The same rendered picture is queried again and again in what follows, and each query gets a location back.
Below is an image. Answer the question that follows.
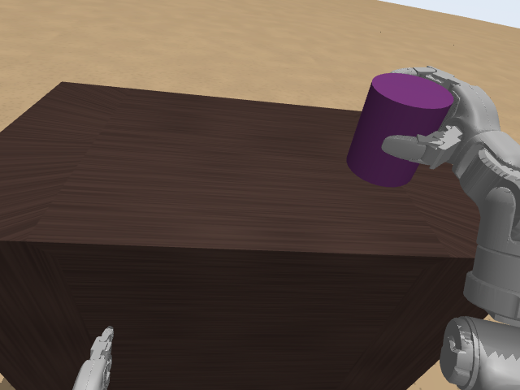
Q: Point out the right robot hand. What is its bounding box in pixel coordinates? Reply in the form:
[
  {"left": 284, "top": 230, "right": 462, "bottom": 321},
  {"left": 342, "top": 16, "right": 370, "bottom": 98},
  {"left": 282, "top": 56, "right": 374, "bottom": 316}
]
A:
[{"left": 381, "top": 66, "right": 501, "bottom": 169}]

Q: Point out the right robot arm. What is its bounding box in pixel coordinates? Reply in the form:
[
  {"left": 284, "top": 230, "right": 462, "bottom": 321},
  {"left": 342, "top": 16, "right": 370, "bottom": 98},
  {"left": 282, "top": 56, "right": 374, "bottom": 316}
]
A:
[{"left": 440, "top": 131, "right": 520, "bottom": 390}]

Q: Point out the left robot hand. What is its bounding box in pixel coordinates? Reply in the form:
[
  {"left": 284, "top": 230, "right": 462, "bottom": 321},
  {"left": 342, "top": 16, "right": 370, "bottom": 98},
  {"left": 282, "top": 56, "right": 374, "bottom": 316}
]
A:
[{"left": 72, "top": 326, "right": 114, "bottom": 390}]

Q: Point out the can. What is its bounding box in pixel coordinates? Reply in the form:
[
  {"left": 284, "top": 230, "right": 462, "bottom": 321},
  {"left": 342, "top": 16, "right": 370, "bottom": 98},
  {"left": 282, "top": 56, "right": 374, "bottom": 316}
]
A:
[{"left": 346, "top": 73, "right": 453, "bottom": 187}]

